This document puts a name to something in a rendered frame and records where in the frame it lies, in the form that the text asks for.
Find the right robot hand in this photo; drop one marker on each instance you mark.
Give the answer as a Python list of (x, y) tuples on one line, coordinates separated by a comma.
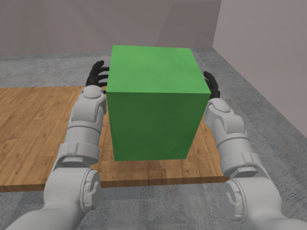
[(212, 84)]

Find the right robot forearm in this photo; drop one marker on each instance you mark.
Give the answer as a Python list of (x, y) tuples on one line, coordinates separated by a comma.
[(238, 159)]

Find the table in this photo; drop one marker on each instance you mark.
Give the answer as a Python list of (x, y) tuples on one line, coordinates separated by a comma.
[(33, 124)]

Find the left robot hand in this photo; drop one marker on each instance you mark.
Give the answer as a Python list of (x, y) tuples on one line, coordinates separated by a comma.
[(94, 78)]

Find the robot left upper arm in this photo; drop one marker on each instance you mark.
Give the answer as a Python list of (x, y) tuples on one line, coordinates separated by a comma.
[(70, 193)]

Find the robot right upper arm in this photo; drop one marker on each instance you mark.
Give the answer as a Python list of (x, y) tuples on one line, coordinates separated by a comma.
[(254, 203)]

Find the carton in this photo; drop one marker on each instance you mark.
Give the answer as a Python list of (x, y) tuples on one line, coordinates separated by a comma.
[(156, 97)]

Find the left robot forearm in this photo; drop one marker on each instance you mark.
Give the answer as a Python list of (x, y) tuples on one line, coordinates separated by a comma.
[(80, 147)]

